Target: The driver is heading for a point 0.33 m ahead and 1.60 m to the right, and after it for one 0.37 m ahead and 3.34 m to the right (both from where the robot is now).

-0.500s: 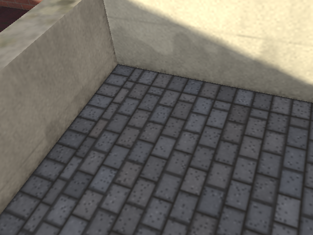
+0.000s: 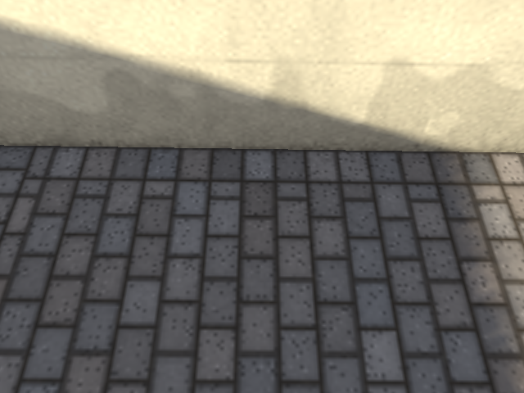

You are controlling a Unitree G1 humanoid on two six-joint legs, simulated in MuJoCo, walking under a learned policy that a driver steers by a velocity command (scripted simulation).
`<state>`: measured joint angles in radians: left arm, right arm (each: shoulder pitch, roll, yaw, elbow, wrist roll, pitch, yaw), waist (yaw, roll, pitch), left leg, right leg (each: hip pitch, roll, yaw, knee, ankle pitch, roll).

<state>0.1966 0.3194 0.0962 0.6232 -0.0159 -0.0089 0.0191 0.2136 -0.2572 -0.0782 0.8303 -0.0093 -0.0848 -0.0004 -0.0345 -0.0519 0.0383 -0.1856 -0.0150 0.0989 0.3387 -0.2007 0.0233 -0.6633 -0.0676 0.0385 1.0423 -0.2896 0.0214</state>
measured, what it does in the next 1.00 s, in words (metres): walks ahead, turning right: right foot, then left foot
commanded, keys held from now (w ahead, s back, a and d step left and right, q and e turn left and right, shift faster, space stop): e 0.24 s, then w+e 0.76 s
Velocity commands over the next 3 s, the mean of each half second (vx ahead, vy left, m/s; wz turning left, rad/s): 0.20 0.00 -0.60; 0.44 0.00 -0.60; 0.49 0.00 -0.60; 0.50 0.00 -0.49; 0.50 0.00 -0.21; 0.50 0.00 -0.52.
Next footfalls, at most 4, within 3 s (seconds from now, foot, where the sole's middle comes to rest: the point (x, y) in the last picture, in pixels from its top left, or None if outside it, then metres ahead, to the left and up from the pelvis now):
0.20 right None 0.22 -0.14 -0.78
0.60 left None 0.31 0.08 -0.78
1.10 right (387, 384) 0.46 -0.31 -0.78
1.54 left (376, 264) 0.79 -0.34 -0.78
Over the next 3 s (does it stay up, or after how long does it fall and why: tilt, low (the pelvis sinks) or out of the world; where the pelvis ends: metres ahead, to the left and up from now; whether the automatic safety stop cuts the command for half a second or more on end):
stays up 0.74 -1.00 -0.01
